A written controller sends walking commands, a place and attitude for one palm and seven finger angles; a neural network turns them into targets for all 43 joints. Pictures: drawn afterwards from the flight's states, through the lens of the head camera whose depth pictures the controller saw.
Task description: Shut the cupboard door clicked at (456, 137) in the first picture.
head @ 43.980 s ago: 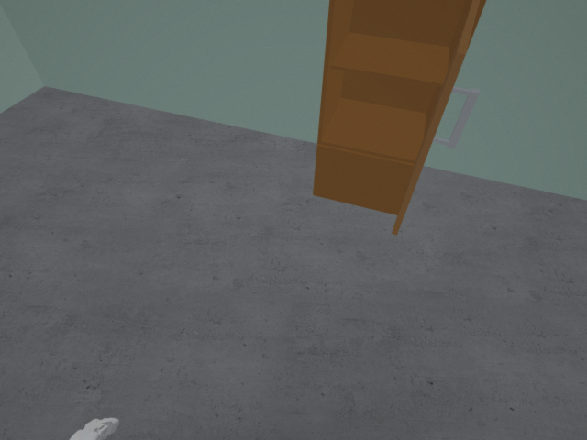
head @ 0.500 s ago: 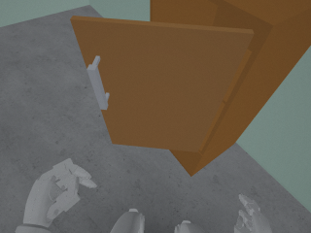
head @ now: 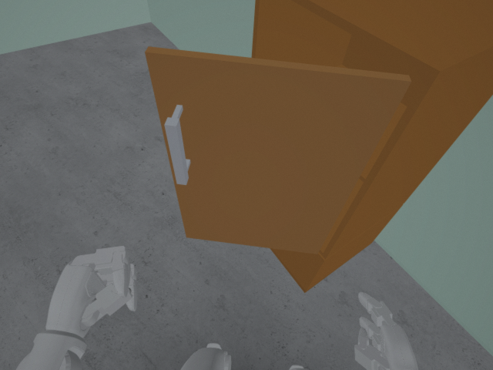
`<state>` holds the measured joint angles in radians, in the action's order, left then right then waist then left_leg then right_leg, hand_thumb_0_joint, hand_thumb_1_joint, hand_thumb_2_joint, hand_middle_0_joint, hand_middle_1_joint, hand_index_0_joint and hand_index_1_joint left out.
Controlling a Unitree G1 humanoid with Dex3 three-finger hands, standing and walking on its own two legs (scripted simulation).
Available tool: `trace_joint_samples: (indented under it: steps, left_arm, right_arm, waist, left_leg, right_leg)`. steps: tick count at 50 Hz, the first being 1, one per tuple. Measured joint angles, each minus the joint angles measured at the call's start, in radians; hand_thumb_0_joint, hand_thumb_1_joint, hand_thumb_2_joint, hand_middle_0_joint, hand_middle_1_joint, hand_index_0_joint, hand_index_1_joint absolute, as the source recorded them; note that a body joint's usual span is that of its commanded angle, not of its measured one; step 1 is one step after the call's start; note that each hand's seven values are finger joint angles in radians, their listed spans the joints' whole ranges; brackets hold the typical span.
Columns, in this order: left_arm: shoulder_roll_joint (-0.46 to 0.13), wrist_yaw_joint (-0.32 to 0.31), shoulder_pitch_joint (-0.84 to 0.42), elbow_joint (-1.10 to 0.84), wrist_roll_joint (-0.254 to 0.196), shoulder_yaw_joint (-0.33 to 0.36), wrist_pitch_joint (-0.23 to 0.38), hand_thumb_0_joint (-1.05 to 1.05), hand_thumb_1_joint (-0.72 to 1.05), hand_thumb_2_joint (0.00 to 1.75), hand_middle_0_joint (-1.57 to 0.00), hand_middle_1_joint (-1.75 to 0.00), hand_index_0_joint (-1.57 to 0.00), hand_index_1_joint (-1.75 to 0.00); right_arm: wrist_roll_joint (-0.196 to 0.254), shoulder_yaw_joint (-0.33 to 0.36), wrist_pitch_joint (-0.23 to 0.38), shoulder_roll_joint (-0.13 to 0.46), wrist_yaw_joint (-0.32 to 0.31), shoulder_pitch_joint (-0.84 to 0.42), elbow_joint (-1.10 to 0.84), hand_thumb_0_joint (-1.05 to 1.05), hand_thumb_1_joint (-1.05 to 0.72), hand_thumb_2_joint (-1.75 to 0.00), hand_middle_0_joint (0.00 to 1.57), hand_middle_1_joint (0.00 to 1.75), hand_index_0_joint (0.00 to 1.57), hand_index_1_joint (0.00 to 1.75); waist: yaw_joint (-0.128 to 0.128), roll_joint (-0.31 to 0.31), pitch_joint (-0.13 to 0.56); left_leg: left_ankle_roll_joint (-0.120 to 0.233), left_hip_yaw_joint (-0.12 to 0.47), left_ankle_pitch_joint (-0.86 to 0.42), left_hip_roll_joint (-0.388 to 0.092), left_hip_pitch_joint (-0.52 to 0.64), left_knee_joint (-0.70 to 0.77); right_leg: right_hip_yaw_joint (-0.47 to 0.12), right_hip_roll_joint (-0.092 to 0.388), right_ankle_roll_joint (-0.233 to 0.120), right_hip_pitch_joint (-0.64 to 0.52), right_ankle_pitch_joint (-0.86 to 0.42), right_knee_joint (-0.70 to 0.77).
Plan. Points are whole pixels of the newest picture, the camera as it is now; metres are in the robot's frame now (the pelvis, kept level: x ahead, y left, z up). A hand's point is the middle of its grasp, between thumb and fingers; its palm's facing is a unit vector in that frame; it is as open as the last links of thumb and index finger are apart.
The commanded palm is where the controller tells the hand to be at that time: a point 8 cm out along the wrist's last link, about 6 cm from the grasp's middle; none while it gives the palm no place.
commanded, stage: raise the hand and make a fist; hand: left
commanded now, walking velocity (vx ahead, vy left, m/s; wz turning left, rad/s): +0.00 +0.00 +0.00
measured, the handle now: (180, 147) +0.49 +0.17 +0.06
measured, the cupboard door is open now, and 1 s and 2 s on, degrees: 49 49 49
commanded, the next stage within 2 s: bring the fist close to the handle in 0.48 s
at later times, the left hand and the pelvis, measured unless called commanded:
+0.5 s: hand (131, 285) +0.22 +0.18 +0.06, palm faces -0.04 -1.00 -0.03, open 3.1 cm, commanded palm +0.20 +0.24 +0.07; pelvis +0.00 +0.00 +0.00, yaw +0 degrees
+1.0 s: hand (161, 235) +0.30 +0.16 +0.06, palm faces -0.05 -1.00 -0.03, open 3.1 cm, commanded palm +0.28 +0.21 +0.07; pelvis +0.00 -0.02 +0.01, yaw +0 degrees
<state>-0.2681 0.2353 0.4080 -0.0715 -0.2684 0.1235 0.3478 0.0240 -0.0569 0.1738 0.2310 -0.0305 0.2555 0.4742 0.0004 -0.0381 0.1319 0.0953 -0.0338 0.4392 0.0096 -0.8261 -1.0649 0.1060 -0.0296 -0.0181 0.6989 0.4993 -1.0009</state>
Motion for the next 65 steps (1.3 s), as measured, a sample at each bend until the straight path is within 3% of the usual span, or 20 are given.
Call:
trace_joint_samples:
  steps: [15, 33, 40, 48, 65]
  left_arm:
    - [-0.002, 0.023, -0.037, 0.042, -0.018, 0.021, -0.016, 0.02, 0.90, 0.90, -1.30, -1.50, -1.30, -1.50]
    - [0.004, 0.017, -0.044, 0.040, -0.012, 0.006, -0.009, 0.02, 0.90, 0.90, -1.30, -1.50, -1.30, -1.50]
    - [0.012, 0.004, -0.196, 0.126, 0.010, -0.016, -0.019, 0.02, 0.89, 0.90, -1.30, -1.50, -1.31, -1.50]
    - [0.001, -0.010, -0.334, 0.249, 0.020, 0.007, -0.064, 0.02, 0.89, 0.90, -1.30, -1.50, -1.31, -1.50]
    - [0.008, -0.020, -0.545, 0.475, 0.034, 0.034, -0.010, 0.02, 0.90, 0.90, -1.30, -1.50, -1.30, -1.50]
  right_arm:
    - [0.003, 0.018, 0.003, 0.024, 0.001, 0.032, 0.023, 0.02, -0.90, -0.90, 0.21, 0.30, 0.20, 0.30]
    - [0.004, 0.010, 0.002, 0.018, 0.000, 0.010, 0.016, 0.02, -0.90, -0.90, 0.21, 0.30, 0.20, 0.30]
    - [0.004, 0.004, 0.005, 0.024, -0.011, -0.004, 0.045, 0.01, -0.90, -0.90, 0.21, 0.30, 0.20, 0.30]
    - [0.006, 0.003, -0.020, 0.020, -0.009, 0.011, 0.061, 0.01, -0.90, -0.90, 0.21, 0.30, 0.20, 0.30]
    - [0.009, 0.034, -0.056, 0.040, 0.005, 0.021, 0.111, 0.01, -0.91, -0.90, 0.21, 0.30, 0.20, 0.30]
  waist:
    - [0.013, 0.003, -0.009]
    - [0.004, -0.009, -0.011]
    - [0.002, -0.010, -0.016]
    - [0.020, 0.000, -0.016]
    - [0.029, 0.008, -0.018]
  left_leg:
    - [0.001, -0.009, -0.011, 0.001, 0.032, 0.034]
    - [-0.008, -0.001, -0.008, -0.001, 0.020, 0.018]
    - [-0.014, 0.007, -0.007, 0.002, -0.005, 0.002]
    - [-0.023, -0.007, -0.017, -0.006, 0.024, 0.041]
    - [-0.029, -0.022, -0.014, -0.010, 0.016, 0.054]
  right_leg:
    - [-0.011, 0.000, 0.002, -0.026, -0.013, 0.029]
    - [-0.003, -0.002, -0.008, -0.014, -0.003, 0.008]
    - [0.006, 0.001, -0.015, 0.010, 0.005, -0.014]
    - [-0.010, -0.007, -0.022, -0.006, -0.006, 0.015]
    - [-0.027, -0.010, -0.027, 0.015, -0.001, 0.012]
